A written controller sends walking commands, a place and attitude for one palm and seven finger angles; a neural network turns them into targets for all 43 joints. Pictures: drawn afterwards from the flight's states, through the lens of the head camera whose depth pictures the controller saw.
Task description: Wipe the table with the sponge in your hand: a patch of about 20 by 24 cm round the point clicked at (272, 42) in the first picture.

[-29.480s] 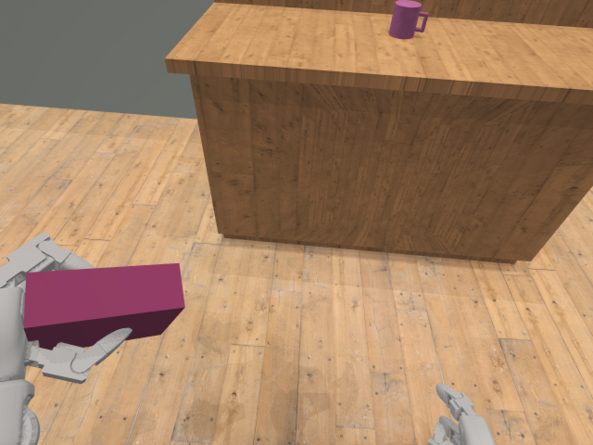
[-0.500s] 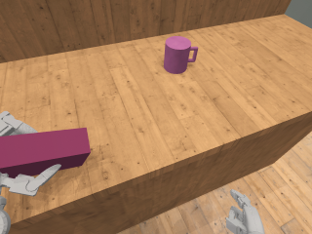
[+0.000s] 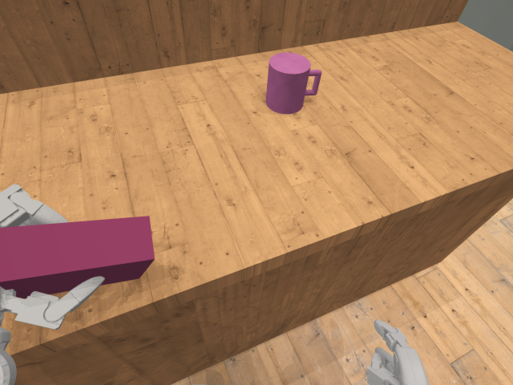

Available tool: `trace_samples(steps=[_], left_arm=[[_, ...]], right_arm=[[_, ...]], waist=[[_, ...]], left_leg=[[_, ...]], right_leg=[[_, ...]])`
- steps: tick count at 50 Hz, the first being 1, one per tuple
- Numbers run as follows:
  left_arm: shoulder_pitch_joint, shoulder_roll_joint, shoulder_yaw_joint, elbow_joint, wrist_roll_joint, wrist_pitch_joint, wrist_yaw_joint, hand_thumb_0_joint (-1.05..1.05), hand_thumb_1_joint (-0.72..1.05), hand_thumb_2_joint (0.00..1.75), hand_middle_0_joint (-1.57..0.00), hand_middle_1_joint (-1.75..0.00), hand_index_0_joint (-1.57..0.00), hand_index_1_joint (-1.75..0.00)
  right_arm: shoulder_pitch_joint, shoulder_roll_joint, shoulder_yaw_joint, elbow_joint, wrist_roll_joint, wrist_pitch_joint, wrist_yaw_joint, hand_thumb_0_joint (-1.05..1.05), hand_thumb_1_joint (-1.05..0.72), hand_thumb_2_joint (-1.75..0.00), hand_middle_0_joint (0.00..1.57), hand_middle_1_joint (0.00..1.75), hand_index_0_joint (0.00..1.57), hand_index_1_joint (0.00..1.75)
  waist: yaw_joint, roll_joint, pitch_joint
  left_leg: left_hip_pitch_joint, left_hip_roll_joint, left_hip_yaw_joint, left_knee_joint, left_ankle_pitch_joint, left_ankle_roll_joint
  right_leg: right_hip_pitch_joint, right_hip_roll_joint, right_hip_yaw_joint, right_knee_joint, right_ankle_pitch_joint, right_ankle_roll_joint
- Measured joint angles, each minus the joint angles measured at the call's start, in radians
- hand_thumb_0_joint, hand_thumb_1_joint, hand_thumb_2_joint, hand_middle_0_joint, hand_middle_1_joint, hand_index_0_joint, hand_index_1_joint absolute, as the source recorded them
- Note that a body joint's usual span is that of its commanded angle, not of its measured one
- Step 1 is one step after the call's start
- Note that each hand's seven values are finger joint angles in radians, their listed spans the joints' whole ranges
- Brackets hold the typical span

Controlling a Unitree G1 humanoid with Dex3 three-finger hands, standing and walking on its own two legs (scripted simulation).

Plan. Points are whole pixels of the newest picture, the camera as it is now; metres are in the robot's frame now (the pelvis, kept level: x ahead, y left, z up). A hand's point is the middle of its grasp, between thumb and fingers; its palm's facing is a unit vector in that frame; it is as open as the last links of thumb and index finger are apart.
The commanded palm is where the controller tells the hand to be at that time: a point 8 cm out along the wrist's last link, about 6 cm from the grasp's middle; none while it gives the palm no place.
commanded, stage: shuffle to correct the standing spot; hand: left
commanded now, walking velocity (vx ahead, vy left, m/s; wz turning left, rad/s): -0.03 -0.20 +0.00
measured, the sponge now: (105, 255) +0.23 +0.20 +0.15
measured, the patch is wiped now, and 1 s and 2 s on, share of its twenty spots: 0.05 0.05 0.05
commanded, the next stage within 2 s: none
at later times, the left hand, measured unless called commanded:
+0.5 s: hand (62, 234) +0.24 +0.24 +0.17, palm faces +0.38 -0.85 -0.36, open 9.3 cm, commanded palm +0.18 +0.28 +0.18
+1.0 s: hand (53, 247) +0.22 +0.24 +0.17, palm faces +0.35 -0.87 -0.36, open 9.3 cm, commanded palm +0.17 +0.29 +0.18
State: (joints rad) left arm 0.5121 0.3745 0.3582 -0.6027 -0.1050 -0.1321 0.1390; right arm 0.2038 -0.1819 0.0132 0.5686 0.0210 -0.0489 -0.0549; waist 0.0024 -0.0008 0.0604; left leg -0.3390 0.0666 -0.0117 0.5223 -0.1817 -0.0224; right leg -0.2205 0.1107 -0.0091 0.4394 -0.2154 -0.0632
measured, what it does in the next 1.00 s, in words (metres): stands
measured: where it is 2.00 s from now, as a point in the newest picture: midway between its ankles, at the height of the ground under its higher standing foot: outside the picture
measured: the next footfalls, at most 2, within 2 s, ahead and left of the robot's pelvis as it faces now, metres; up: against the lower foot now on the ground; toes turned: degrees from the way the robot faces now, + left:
none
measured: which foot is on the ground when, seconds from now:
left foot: down 0.00-1.00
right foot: down 0.00-1.00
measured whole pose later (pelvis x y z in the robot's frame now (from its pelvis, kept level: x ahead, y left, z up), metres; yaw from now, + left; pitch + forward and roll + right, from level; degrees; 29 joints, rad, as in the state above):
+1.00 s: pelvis +0.01 +0.01 +0.00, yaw +0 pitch +1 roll -2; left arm 0.52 0.37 0.37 -0.62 -0.11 -0.13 0.14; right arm 0.19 -0.18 0.01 0.56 0.03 -0.03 -0.05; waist 0.00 0.01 0.06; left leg -0.37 0.07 0.00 0.56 -0.21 -0.02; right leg -0.24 0.11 0.00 0.45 -0.23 -0.06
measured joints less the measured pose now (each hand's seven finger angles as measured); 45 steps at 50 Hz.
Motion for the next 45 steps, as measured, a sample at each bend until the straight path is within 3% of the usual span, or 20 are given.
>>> trace_samples(steps=[9, 30, 38, 45], left_arm=[[-0.011, 0.017, 0.019, 0.012, 0.006, 0.0, -0.009, -0.02, -0.44, 1.06, -0.82, -1.4, -0.81, -1.41], [-0.018, 0.004, 0.02, 0.011, 0.003, 0.011, -0.01, -0.02, -0.44, 1.06, -0.82, -1.4, -0.81, -1.41], [-0.024, 0.02, 0.033, -0.011, 0.005, -0.014, -0.011, -0.01, -0.43, 1.06, -0.81, -1.41, -0.8, -1.42], [0.001, 0.015, 0.034, -0.02, -0.006, -0.017, -0.004, -0.01, -0.42, 1.06, -0.8, -1.42, -0.79, -1.43]], right_arm=[[0.006, 0.016, 0.008, 0.0, -0.004, -0.006, 0.014, 0.01, -0.9, -0.9, 0.2, 0.3, 0.21, 0.3], [-0.044, -0.013, -0.016, -0.019, 0.006, 0.011, 0.015, 0.01, -0.9, -0.9, 0.2, 0.3, 0.2, 0.3], [-0.072, -0.001, -0.012, -0.03, 0.005, 0.015, 0.013, 0.01, -0.9, -0.9, 0.2, 0.3, 0.2, 0.3], [-0.053, 0.004, -0.007, -0.029, 0.006, 0.02, 0.01, 0.01, -0.9, -0.9, 0.2, 0.3, 0.2, 0.3]], waist=[[-0.005, -0.002, 0.002], [0.006, 0.002, 0.015], [0.013, 0.006, 0.047], [0.006, 0.017, 0.031]], left_leg=[[0.011, -0.006, -0.005, -0.017, 0.001, 0.0], [0.031, 0.004, -0.004, 0.008, -0.042, -0.01], [0.01, 0.011, 0.001, -0.001, -0.019, -0.011], [-0.022, 0.013, 0.004, 0.023, -0.019, -0.003]], right_leg=[[0.016, -0.006, -0.005, -0.022, 0.0, 0.001], [0.044, 0.005, -0.003, -0.017, -0.032, -0.009], [0.019, 0.01, 0.002, -0.023, -0.007, -0.006], [-0.012, 0.011, 0.005, -0.005, -0.001, -0.004]])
